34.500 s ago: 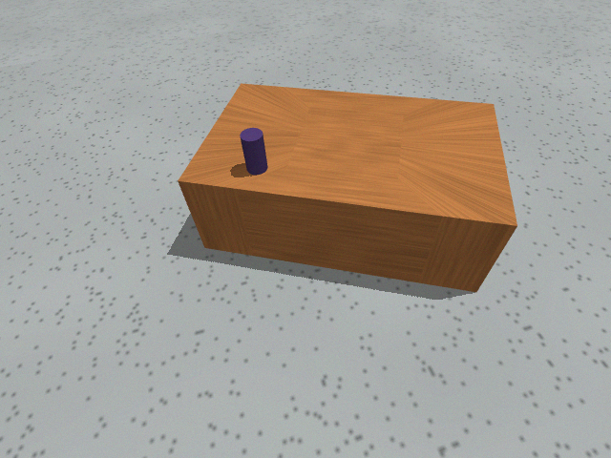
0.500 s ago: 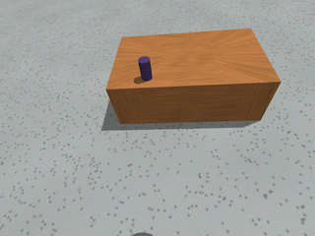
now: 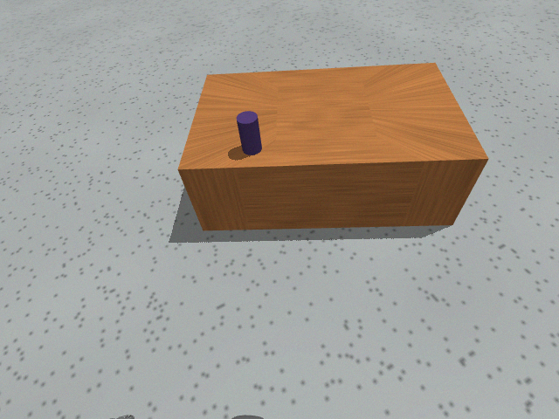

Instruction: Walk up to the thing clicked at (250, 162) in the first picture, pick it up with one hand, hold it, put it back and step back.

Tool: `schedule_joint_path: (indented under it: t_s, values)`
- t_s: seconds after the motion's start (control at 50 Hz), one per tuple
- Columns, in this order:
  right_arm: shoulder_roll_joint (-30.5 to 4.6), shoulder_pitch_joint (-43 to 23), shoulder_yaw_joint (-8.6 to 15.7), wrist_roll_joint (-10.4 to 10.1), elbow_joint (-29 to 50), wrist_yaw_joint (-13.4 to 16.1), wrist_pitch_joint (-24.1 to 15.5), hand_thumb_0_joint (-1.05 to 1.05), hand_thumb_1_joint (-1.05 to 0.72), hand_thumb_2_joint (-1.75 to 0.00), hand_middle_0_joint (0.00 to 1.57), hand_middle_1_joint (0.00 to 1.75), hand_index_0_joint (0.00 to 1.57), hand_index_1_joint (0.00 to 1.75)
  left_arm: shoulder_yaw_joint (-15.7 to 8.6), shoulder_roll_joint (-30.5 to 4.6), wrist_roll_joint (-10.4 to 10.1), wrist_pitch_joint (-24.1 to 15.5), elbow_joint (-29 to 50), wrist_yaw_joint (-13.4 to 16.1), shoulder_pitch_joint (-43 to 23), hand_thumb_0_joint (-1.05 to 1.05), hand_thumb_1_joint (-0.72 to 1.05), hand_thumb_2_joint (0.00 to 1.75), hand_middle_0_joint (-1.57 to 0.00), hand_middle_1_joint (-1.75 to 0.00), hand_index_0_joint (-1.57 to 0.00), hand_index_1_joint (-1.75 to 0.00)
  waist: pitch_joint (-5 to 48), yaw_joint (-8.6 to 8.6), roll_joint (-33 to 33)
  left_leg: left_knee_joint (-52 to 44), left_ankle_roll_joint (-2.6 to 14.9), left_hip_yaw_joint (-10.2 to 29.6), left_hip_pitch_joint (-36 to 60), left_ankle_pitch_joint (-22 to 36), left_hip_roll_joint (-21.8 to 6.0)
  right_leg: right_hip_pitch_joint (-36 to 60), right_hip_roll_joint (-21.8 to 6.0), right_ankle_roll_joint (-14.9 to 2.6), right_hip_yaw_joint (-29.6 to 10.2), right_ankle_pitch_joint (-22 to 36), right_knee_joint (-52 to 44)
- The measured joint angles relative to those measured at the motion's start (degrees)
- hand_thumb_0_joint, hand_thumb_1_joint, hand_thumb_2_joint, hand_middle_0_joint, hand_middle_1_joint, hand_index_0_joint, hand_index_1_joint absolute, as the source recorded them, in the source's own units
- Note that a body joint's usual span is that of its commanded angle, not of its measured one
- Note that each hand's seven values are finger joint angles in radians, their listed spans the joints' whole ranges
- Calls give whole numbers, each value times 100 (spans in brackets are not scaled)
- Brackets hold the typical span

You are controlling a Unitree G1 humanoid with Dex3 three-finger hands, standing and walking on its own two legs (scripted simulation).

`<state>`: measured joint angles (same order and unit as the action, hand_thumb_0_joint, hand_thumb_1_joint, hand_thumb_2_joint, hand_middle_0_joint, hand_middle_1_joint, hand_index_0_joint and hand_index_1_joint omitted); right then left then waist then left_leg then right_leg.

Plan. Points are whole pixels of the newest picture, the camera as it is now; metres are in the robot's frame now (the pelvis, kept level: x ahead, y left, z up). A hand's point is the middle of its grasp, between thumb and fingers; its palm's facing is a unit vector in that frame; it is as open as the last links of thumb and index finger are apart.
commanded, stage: step back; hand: left
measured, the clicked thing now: (249, 133) +1.06 +0.19 -0.30
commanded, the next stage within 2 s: stand in 0.38 s
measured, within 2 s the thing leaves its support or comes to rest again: neither
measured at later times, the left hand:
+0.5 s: hand out of the picture +0.12 +0.28 -0.14, palm faces -0.01 -0.94 -0.35, open 7.4 cm
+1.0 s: hand out of the picture +0.09 +0.27 -0.14, palm faces -0.05 -0.93 -0.35, open 7.4 cm
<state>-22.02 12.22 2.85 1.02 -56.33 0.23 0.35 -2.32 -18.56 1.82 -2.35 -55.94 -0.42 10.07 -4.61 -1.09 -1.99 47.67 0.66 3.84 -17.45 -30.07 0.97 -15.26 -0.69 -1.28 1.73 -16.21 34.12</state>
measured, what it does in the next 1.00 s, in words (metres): steps on the spot: left foot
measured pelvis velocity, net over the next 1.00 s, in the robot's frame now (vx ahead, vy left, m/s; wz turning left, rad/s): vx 0.02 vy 0.02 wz -0.02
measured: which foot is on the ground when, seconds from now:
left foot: up 0.00-0.08, down 0.10-1.00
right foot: down 0.00-1.00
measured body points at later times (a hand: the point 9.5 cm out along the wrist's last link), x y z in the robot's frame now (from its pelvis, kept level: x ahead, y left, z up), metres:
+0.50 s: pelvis +0.02 +0.03 +0.01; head +0.04 +0.03 +0.46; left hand +0.12 +0.33 -0.12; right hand +0.14 -0.27 -0.11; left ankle +0.03 +0.15 -0.73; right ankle +0.03 -0.11 -0.73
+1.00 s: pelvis +0.02 +0.02 +0.02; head +0.03 +0.01 +0.47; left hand +0.09 +0.32 -0.11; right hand +0.08 -0.29 -0.12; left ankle +0.03 +0.15 -0.73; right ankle +0.03 -0.11 -0.73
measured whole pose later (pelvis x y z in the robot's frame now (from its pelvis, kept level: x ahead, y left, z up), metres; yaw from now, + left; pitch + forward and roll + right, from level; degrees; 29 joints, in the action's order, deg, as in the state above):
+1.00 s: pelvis +0.02 +0.02 +0.02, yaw -1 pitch -2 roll +0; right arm -19.9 5.8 0.8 0.6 -66.4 -0.7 -0.7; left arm 0.3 -20.1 0.5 -0.9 -66.1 -0.4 6.0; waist -3.6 0.1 -0.6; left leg 17.8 -1.4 0.1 -6.2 -9.2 -1.4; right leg -6.9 -1.1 0.7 0.4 -9.4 18.7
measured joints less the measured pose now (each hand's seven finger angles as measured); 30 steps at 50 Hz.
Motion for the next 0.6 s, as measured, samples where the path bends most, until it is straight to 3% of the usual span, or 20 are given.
schedule_joint_path:
  t_s: [0.06,0.12,0.16,0.34,0.6]
  values:
    - [4,-116,-18,-1,-20,-4,-51,1,-90,-90,20,30,20,29,33,0,-12,16,-1,7,-100,0,90,90,-21,-30,-21,-30,-30,-22,6,-576,-17,-119,35,378,-115,-1,-54,57,-13,-52,21]
    - [59,-222,-9,23,-107,25,-114,0,-90,-90,20,30,20,29,41,-76,-72,100,-25,32,-239,0,90,90,-21,-30,-21,-30,-98,16,85,-1407,-111,-217,290,1411,-126,-26,-151,152,-15,-226,251]
    - [165,-286,-34,45,-188,41,-121,0,-90,-90,20,30,20,29,25,-147,-131,172,-51,59,-312,0,90,90,-21,-30,-21,-30,-102,-36,241,-1448,-145,-329,362,1380,-58,-19,-224,198,-128,-261,287]
    - [317,-689,-178,0,-406,2,-78,1,-90,-90,21,30,21,30,25,-331,-167,190,-291,65,-542,0,90,90,-21,-30,-20,-30,-39,-16,255,-1568,-135,-318,471,1317,-208,288,-73,233,-100,-11,-303]
    - [261,-972,-206,-55,-667,-70,-152,0,-90,-90,21,30,20,29,243,-141,-152,168,-827,-4,-557,0,90,90,-21,-30,-20,-30,68,35,183,-2562,-130,-363,1017,1827,-174,813,-105,274,-122,491,-1268]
